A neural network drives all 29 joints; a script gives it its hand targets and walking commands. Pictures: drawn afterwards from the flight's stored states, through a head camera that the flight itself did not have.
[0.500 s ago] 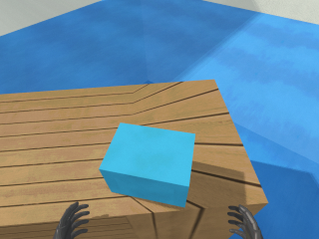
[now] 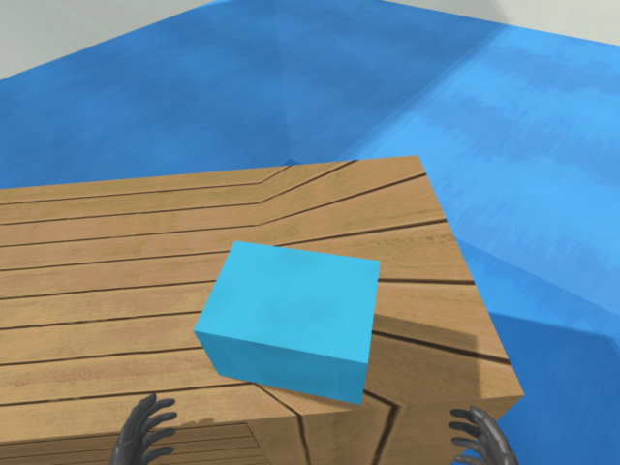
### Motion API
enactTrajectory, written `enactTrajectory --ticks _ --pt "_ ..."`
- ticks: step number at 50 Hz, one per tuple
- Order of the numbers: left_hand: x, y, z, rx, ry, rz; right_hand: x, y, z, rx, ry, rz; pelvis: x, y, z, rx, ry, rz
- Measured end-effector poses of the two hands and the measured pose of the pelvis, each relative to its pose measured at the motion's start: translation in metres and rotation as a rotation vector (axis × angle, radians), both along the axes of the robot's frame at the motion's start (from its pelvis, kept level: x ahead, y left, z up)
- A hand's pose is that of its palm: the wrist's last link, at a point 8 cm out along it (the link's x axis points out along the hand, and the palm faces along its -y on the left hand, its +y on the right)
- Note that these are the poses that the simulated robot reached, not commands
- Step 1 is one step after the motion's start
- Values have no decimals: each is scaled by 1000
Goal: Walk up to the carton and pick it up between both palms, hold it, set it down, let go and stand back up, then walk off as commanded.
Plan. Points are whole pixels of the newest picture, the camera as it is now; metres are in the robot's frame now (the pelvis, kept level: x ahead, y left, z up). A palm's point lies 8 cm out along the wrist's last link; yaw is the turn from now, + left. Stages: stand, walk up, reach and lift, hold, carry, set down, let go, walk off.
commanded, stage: let go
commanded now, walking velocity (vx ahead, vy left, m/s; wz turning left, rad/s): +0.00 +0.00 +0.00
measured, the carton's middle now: (296, 320) +0.35 +0.03 -0.05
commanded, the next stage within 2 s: stand in 0.34 s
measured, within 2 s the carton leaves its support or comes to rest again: neither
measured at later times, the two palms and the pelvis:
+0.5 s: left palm out of the picture +0.17 +0.24 -0.05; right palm out of the picture +0.10 -0.26 -0.11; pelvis +0.00 +0.00 +0.00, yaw +0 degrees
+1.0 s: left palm out of the picture +0.16 +0.24 -0.05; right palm out of the picture +0.07 -0.28 -0.12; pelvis +0.00 +0.00 +0.00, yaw +0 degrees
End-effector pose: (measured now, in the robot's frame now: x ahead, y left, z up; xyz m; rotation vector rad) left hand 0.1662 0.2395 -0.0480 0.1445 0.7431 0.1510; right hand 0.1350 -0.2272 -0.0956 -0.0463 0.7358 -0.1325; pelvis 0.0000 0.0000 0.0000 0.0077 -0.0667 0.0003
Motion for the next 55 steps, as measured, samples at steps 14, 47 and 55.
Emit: enactTrajectory --ticks 14,47,55 --pt "0 0 0 3 0 3 -1 -3 -1 -2 12 3 0 0 0 0 0 0" --pt "-3 4 -2 22 -41 -62 -62 -57 -24 -124 364 -37 1 1 0 -2 5 0" --pt "-4 8 -3 34 -38 -80 -61 -57 -23 -129 354 -31 -2 2 -1 -3 14 0"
